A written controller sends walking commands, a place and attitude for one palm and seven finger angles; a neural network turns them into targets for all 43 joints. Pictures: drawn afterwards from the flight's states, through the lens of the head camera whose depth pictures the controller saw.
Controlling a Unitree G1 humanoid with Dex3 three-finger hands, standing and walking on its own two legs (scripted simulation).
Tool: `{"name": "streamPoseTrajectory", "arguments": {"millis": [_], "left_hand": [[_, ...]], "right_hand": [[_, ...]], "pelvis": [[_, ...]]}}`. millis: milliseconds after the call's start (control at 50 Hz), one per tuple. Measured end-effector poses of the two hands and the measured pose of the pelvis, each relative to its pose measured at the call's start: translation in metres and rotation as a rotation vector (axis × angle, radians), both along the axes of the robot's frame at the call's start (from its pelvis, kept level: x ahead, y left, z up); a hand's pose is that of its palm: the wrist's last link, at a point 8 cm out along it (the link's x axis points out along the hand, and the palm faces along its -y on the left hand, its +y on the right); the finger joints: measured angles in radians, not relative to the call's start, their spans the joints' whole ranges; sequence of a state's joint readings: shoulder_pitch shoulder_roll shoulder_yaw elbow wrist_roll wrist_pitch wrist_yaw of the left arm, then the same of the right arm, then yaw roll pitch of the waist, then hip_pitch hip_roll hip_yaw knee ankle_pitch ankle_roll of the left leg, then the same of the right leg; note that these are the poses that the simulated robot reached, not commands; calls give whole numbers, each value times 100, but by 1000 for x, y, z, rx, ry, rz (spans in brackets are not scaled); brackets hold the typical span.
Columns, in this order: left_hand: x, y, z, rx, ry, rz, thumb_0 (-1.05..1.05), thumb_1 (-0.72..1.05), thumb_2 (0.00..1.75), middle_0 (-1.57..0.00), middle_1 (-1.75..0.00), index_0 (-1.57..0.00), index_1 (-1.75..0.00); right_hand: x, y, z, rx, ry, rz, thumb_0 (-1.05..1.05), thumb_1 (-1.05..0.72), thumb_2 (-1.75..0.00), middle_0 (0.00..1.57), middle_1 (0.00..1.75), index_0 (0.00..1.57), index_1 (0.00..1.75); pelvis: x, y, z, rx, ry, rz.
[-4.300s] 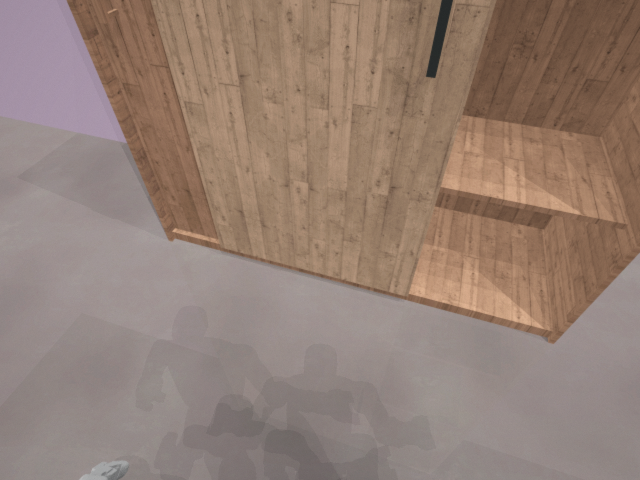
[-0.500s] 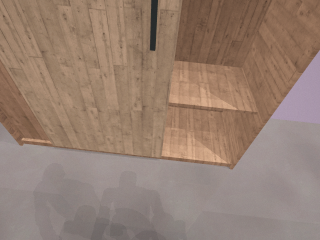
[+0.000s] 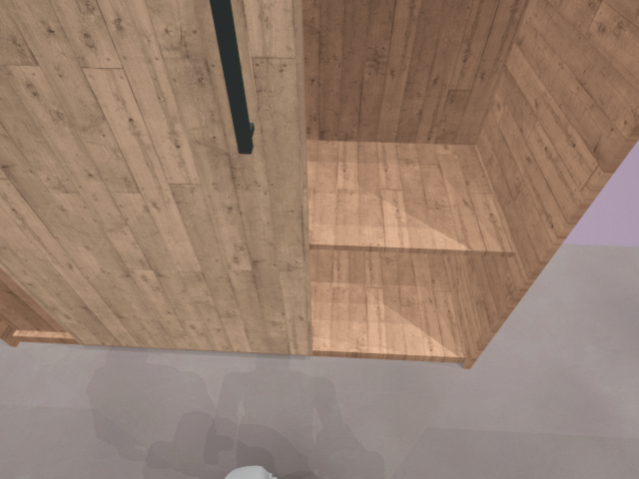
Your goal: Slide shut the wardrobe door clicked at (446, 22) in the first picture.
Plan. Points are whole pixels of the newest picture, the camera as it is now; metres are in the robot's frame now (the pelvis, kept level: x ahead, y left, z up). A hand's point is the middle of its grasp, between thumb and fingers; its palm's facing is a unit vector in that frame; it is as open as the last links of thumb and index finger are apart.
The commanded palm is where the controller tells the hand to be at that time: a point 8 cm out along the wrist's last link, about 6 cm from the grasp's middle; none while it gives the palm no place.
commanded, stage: come to a stop and stand still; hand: left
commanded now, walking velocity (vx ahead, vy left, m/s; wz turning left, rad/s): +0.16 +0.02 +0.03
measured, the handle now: (234, 57) +0.57 +0.14 +0.25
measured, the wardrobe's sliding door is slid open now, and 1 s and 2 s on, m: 0.50 0.50 0.50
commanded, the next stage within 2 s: look again from close up in 1.60 s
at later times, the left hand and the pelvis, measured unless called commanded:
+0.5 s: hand out of the picture +0.09 +0.21 -0.18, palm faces +0.04 -0.97 -0.23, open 7.4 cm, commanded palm none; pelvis +0.06 +0.02 +0.00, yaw -3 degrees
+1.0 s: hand out of the picture +0.06 +0.17 -0.18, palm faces +0.04 -0.97 -0.23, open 7.3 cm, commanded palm none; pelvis +0.06 -0.01 -0.01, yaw -1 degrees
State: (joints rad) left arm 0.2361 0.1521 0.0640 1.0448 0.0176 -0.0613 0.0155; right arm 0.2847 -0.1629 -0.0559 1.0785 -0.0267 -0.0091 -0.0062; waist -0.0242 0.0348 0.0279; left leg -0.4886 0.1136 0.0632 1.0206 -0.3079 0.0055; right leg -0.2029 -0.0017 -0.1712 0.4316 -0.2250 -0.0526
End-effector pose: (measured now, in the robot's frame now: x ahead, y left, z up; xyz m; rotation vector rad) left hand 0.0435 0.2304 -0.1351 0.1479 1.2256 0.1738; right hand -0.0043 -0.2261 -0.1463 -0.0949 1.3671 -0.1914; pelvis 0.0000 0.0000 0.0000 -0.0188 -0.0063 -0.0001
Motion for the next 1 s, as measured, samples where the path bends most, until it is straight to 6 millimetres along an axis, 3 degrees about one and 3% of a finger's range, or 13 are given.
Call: {"name": "streamPoseTrajectory", "arguments": {"millis": [100,180,240,320,420,520,620,720,800,860,1000], "left_hand": [[-2,3,-9,-42,80,28,-1,93,90,-20,-30,-20,-30],[0,10,-28,-78,146,66,0,92,90,-20,-30,-20,-30],[6,13,-35,-86,198,78,0,91,90,-20,-30,-19,-30],[16,16,-27,-77,237,55,0,91,90,-20,-30,-19,-30],[32,25,-18,-31,214,27,0,91,90,-20,-30,-19,-30],[46,27,-9,28,139,17,0,91,90,-19,-30,-19,-30],[40,8,-3,79,80,0,0,91,90,-19,-30,-19,-30],[25,-20,11,49,114,1,0,91,90,-19,-30,-19,-30],[22,-34,11,20,129,5,0,90,90,-20,-30,-20,-30],[20,-33,9,19,139,23,1,92,90,-20,-30,-20,-30],[11,-11,-9,20,154,24,1,91,90,-20,-30,-20,-30]], "right_hand": [[84,0,12,-40,-129,53,1,-93,-90,20,29,20,30],[137,12,13,-75,-187,104,1,-93,-90,20,29,20,30],[159,27,15,-81,-187,119,1,-92,-90,20,29,20,30],[173,43,16,-59,-175,107,1,-91,-90,20,29,20,30],[171,36,15,-50,-177,63,0,-92,-90,20,29,21,30],[150,10,6,-44,-151,49,0,-92,-90,20,29,21,30],[120,-19,-12,-5,-115,20,0,-91,-90,20,29,21,30],[88,-33,-7,22,-45,1,1,-91,-90,20,29,20,30],[66,-38,-4,17,12,-7,1,-91,-90,20,29,20,30],[56,-37,-3,6,58,3,1,-91,-90,20,29,20,30],[66,-20,-6,-33,34,40,1,-91,-90,20,29,20,30]], "pelvis": [[35,9,0,-14,-2,0],[66,23,-10,-34,-16,-3],[80,29,-10,-1,-20,-16],[83,33,-4,6,-9,-31],[72,28,-1,1,4,-46],[60,13,-4,10,5,-41],[54,-10,-12,43,1,-35],[58,-23,2,52,0,-47],[60,-27,6,57,12,-43],[60,-25,6,56,19,-31],[56,-5,-7,6,36,-9]]}}
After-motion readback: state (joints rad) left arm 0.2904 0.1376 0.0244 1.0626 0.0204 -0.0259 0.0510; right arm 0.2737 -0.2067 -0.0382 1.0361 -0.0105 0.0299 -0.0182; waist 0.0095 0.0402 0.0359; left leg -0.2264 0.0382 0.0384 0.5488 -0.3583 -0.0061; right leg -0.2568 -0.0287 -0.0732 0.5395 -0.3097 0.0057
